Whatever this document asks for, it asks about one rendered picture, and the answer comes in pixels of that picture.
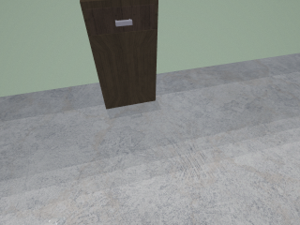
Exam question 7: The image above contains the drawer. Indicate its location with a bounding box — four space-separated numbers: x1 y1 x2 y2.
86 4 155 36

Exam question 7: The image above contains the cabinet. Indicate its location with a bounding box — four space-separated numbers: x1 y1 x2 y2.
80 0 158 110

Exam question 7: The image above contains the handle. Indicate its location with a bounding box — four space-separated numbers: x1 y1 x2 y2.
115 19 133 27

